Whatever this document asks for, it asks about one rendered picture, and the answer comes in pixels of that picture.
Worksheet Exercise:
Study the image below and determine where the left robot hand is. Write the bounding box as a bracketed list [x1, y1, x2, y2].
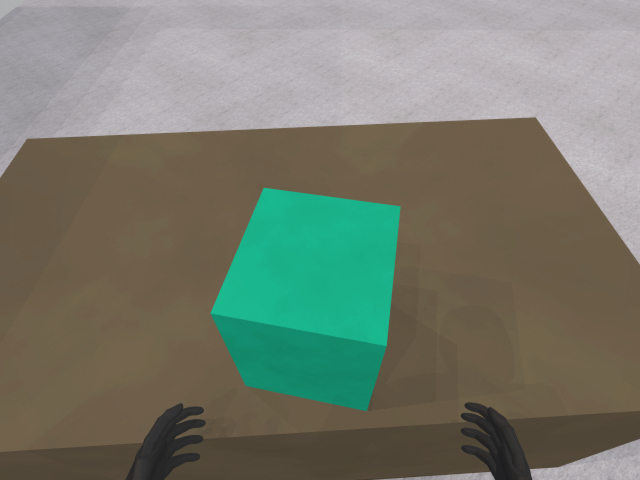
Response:
[126, 403, 206, 480]

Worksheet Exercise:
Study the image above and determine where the pedestal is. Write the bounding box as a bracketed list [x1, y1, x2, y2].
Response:
[0, 117, 640, 480]

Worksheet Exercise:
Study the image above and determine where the carton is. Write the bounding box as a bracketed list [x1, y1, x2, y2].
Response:
[210, 188, 401, 411]

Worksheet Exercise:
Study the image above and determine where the right robot hand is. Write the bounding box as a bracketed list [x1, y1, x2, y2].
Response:
[461, 402, 532, 480]

